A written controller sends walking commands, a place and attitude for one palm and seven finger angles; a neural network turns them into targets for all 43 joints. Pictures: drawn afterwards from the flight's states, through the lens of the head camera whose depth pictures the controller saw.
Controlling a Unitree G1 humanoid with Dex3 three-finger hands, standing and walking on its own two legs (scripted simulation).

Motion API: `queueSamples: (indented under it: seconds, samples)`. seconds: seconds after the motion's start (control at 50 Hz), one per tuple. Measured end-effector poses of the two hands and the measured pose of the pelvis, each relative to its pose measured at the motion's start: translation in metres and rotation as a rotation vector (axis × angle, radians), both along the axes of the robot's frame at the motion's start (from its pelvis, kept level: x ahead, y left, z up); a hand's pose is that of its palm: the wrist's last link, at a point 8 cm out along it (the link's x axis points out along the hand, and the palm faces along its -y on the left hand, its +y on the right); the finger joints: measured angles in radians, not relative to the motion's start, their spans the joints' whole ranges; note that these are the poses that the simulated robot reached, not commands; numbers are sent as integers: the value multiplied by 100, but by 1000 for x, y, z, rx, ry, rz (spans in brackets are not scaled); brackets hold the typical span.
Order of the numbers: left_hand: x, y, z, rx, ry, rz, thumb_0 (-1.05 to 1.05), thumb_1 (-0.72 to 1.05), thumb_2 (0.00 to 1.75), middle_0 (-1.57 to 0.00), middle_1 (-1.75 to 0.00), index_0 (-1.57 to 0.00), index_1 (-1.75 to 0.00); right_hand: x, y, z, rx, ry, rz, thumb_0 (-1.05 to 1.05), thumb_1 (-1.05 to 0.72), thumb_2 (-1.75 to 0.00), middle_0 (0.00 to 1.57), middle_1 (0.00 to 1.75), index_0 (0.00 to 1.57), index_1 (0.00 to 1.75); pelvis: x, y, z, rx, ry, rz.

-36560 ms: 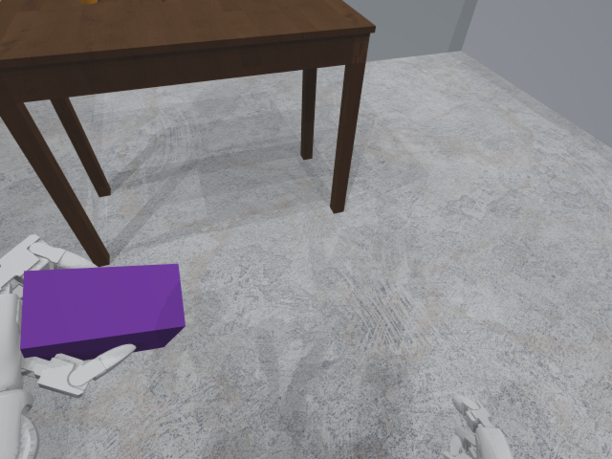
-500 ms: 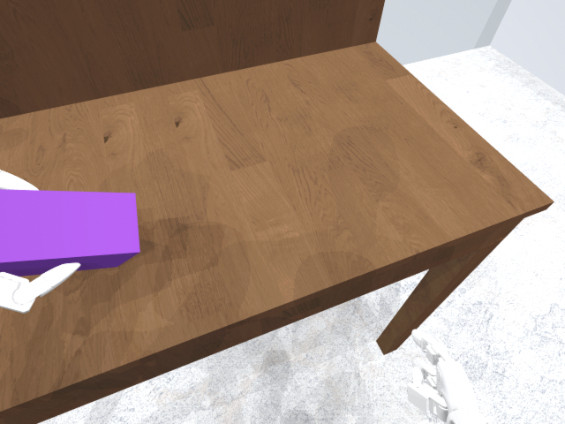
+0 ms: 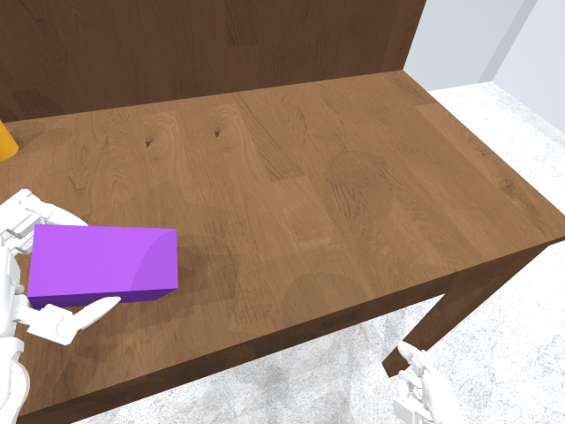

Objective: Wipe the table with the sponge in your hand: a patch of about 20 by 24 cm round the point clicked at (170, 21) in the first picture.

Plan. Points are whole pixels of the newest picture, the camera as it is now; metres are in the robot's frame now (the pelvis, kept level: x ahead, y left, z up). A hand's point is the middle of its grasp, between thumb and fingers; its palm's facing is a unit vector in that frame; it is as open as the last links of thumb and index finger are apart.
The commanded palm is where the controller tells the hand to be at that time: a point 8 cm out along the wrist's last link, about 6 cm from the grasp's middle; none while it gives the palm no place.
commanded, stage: come to a stop and stand still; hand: left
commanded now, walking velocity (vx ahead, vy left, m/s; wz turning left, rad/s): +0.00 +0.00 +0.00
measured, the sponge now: (126, 268) +0.25 +0.20 +0.14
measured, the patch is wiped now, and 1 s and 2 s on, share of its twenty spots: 0.00 0.00 0.00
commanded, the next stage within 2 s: look again from close up in 0.10 s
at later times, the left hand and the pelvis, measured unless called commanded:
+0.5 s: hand (71, 284) +0.21 +0.23 +0.16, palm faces +0.42 -0.84 -0.35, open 10.3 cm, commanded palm +0.15 +0.26 +0.18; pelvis -0.01 -0.02 +0.00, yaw +0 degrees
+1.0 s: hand (76, 282) +0.21 +0.23 +0.16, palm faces +0.37 -0.85 -0.37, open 10.3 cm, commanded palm +0.15 +0.27 +0.18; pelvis -0.01 -0.01 +0.00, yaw +0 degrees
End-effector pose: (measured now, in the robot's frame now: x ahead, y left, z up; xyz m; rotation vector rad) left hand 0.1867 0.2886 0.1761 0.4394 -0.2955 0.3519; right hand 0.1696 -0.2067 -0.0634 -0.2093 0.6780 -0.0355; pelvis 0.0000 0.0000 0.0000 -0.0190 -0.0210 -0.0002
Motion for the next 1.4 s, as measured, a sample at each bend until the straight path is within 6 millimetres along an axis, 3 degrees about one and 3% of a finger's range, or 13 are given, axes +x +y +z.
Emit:
queueSamples:
  seconds: [0.44,0.76,0.82,0.86,0.9,0.98,1.04,1.18,1.4]
  samples:
    - [-17,-13,-1,-24,22,42,-1,-52,104,-70,-133,-72,-135,-7,-31,4,-40,3,-28,1,-90,-89,20,30,20,30,-7,-16,4,-4,-4,8]
    - [-19,-19,-2,-27,40,35,-1,-52,104,-70,-133,-72,-135,-15,-38,2,-37,12,-47,1,-90,-89,20,30,20,30,-9,-20,5,-5,5,6]
    - [-6,-1,22,106,-64,23,-1,-53,104,-71,-132,-72,-135,-17,-35,-1,-67,37,11,1,-90,-89,20,30,20,30,-15,-24,3,-8,21,19]
    - [0,11,25,89,-96,50,-1,-53,104,-71,-132,-72,-134,-19,-33,-1,-51,37,13,1,-90,-89,20,30,20,30,-17,-24,3,-3,23,7]
    - [0,9,20,61,-77,50,-1,-53,104,-71,-132,-72,-135,-21,-33,0,-28,13,-3,1,-90,-89,20,30,20,30,-17,-20,2,2,22,-3]
    - [-9,-14,0,21,9,-20,-1,-52,104,-71,-132,-71,-135,-24,-32,-2,-12,-5,-34,1,-90,-89,20,30,20,30,-12,-14,0,7,20,-5]
    - [-17,-16,0,6,-10,-19,-1,-52,104,-70,-133,-71,-135,-25,-30,-4,-28,22,-35,1,-90,-89,20,30,20,30,-7,-13,0,5,18,8]
    - [-13,-1,-3,-15,-32,43,-1,-53,104,-71,-132,-72,-135,-11,-24,-4,-48,36,0,2,-90,-89,20,30,20,30,0,-13,1,-2,9,18]
    - [-5,-9,-1,-12,-17,-3,-1,-53,104,-71,-132,-72,-134,18,-17,15,-48,-54,10,1,-90,-89,20,30,20,30,3,-11,2,-7,7,17]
